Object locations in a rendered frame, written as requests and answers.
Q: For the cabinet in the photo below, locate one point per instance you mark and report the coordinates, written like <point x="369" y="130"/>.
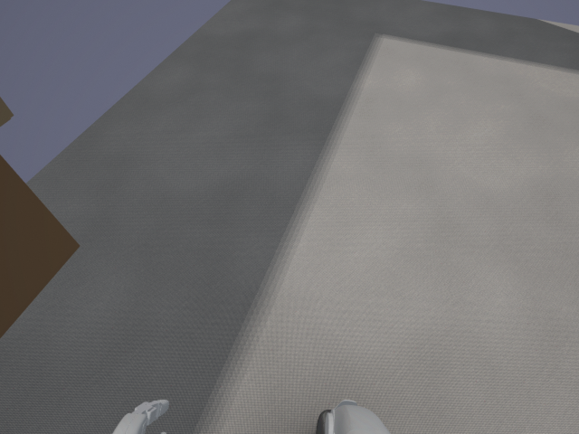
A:
<point x="33" y="246"/>

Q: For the robot right thigh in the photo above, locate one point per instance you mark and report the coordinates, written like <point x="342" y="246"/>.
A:
<point x="352" y="419"/>

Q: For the robot left hand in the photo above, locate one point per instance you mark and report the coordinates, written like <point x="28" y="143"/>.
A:
<point x="144" y="414"/>

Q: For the robot right shin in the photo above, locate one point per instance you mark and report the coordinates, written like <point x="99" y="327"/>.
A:
<point x="346" y="402"/>

